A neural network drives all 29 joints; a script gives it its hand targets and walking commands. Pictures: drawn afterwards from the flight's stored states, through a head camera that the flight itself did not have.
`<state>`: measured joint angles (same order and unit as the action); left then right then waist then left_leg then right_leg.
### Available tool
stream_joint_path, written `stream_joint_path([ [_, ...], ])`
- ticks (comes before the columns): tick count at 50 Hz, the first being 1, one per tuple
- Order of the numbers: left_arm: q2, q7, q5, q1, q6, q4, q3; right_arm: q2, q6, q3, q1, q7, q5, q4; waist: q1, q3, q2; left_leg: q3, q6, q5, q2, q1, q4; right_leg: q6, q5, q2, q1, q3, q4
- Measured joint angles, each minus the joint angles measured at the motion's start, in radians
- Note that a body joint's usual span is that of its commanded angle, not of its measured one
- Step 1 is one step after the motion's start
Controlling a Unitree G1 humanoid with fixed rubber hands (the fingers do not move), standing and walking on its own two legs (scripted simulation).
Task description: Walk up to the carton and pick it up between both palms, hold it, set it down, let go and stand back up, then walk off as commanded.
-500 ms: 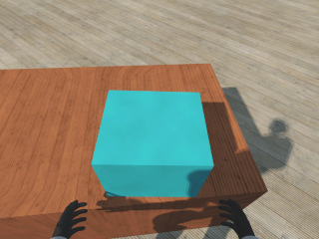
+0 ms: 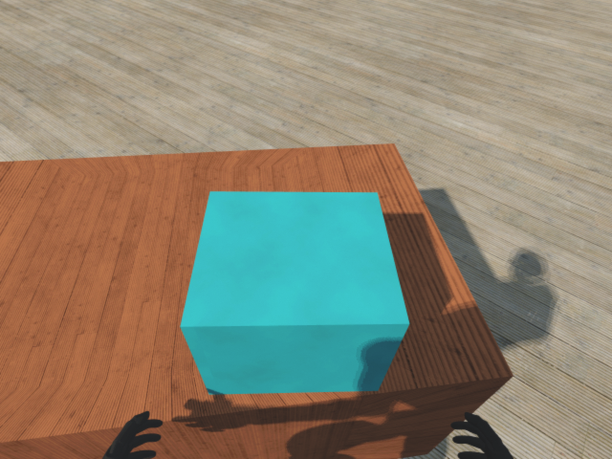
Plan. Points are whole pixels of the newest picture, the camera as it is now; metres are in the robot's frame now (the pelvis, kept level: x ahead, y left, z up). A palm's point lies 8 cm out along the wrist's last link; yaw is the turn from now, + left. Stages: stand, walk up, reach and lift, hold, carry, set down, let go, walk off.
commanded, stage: stand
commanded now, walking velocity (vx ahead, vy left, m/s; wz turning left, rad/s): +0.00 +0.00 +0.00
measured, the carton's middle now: (294, 291) +0.41 +0.02 -0.07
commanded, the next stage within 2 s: walk off in 1.68 s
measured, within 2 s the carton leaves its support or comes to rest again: neither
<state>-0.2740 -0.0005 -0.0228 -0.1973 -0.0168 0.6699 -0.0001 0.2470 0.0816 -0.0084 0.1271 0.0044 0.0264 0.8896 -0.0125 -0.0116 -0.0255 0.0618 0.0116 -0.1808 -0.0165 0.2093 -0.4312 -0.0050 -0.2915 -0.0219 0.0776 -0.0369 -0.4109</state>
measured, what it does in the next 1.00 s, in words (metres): stands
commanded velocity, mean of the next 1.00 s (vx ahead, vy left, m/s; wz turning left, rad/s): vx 0.00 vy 0.00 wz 0.00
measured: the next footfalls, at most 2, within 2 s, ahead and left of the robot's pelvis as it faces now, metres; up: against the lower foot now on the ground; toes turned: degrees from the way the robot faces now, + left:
none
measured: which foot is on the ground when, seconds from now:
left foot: down 0.00-1.00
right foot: down 0.00-1.00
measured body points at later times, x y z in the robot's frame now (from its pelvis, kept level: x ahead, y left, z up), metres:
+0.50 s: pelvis -0.04 +0.01 +0.00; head -0.06 +0.02 +0.45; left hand +0.02 +0.32 -0.13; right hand +0.03 -0.29 -0.12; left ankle +0.03 +0.11 -0.74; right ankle -0.04 -0.12 -0.74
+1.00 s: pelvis -0.04 +0.01 +0.00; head -0.05 +0.02 +0.45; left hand +0.03 +0.32 -0.13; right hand +0.04 -0.29 -0.12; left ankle +0.03 +0.11 -0.74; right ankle -0.04 -0.12 -0.74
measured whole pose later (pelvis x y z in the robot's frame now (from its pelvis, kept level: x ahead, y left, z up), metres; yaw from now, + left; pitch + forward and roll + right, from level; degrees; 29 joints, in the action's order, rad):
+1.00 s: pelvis -0.04 +0.01 +0.00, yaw +0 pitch -4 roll -1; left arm -0.38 0.00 -0.02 -0.20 0.01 1.05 -0.04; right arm 0.36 0.00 -0.01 0.11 0.02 0.01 1.12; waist 0.00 -0.03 0.00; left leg 0.07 0.03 -0.11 -0.01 0.22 -0.39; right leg 0.01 -0.22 -0.02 0.09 -0.05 -0.38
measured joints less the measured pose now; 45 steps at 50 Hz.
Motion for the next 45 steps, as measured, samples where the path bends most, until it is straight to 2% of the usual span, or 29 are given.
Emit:
stream_joint_path([
  [9, -0.089, -0.005, -0.007, -0.043, 0.027, 0.164, 0.006, 0.116, -0.063, -0.023, 0.03, 0.008, 0.001, 0.088, 0.004, 0.029, 0.008, -0.008, 0.004, -0.003, -0.005, -0.01, -0.021, -0.001, 0.007, -0.006, -0.023, 0.007, 0.002],
  [21, -0.114, 0.01, 0.0, -0.046, 0.025, 0.306, -0.026, 0.112, -0.079, 0.008, 0.041, 0.023, -0.001, 0.172, 0.005, -0.011, 0.017, -0.001, 0.015, 0.052, -0.002, -0.008, 0.021, 0.009, 0.055, -0.002, -0.009, 0.001, 0.025],
  [45, -0.109, 0.0, 0.001, -0.016, 0.029, 0.382, -0.039, 0.11, -0.079, -0.003, -0.003, 0.023, -0.011, 0.227, 0.009, -0.012, 0.025, 0.009, 0.021, 0.076, 0.003, 0.008, 0.044, 0.016, 0.07, 0.003, 0.021, -0.01, 0.024],
])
